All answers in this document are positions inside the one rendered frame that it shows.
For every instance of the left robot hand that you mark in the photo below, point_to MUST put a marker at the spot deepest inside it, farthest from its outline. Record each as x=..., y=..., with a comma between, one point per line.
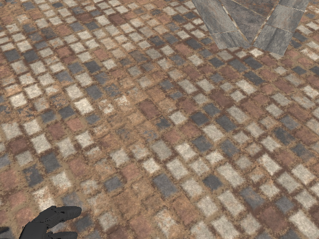
x=47, y=219

